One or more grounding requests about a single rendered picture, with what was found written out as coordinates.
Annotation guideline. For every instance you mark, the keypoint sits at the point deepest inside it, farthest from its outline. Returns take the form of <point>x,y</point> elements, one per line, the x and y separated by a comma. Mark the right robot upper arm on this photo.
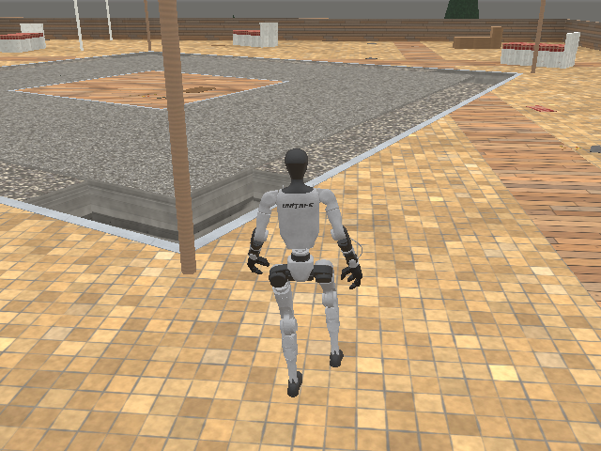
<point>328,198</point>

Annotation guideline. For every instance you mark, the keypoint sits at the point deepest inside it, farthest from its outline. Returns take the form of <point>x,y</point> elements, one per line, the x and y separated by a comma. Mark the right robot hand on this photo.
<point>356,273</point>

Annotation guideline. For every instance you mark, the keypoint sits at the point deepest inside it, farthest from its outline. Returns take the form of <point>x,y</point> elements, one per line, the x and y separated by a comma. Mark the left robot upper arm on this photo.
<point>263,216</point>

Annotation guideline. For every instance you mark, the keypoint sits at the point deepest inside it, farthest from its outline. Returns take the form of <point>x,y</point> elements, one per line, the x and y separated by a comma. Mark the robot left shin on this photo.
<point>290,350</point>

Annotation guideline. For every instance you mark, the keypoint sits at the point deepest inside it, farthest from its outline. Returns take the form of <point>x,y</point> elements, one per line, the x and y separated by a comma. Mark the left robot hand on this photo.
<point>259,260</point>

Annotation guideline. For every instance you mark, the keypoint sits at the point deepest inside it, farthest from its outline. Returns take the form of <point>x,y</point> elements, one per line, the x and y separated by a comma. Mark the robot torso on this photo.
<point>298,216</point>

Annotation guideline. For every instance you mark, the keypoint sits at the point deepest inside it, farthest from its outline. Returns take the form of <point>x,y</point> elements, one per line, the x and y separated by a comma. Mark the robot right forearm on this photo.
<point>348,251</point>

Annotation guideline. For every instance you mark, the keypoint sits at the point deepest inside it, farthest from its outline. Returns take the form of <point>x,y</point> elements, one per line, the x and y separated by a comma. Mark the robot left forearm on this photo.
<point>255,248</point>

